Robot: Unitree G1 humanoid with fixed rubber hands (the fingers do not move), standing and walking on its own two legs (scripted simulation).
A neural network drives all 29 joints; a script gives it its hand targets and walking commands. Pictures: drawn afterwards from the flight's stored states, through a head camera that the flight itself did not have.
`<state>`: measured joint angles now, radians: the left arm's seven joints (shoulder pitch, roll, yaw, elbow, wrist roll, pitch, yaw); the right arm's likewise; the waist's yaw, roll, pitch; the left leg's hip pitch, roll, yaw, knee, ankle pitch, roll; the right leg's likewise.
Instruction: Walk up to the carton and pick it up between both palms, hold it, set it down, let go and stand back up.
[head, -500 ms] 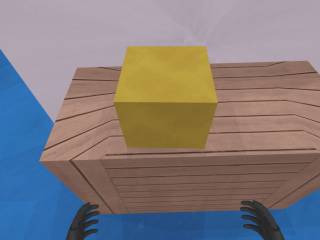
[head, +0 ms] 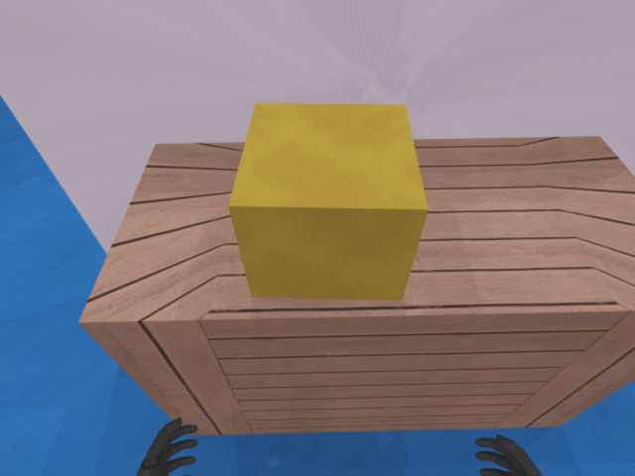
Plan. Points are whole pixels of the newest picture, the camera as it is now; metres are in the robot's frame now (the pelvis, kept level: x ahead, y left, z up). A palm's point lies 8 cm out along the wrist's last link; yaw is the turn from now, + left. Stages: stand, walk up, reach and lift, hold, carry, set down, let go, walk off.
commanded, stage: let go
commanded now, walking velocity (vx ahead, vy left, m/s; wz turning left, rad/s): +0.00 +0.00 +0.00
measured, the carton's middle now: (328, 201) +0.55 +0.00 +0.01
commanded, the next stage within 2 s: stand in 0.12 s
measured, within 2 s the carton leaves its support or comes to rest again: neither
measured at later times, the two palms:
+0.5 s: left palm out of the picture +0.15 +0.29 -0.09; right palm out of the picture +0.11 -0.27 -0.08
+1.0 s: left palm out of the picture +0.10 +0.29 -0.11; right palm out of the picture +0.07 -0.29 -0.10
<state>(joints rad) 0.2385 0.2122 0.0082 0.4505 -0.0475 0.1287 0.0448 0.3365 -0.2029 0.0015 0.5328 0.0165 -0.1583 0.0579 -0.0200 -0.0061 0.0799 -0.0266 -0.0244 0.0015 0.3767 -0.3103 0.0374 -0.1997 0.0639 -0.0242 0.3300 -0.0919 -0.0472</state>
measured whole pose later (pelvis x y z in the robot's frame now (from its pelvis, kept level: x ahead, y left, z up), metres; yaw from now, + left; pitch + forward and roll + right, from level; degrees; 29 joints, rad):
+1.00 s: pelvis +0.00 +0.00 +0.00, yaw +0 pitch -3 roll -1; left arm 0.15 0.36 0.02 1.00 0.02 -0.01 -0.01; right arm 0.34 -0.33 0.00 0.76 -0.04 -0.03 0.01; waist -0.02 -0.01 0.00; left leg -0.02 -0.02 0.00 0.40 -0.33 0.04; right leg -0.21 0.06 -0.02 0.38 -0.12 -0.05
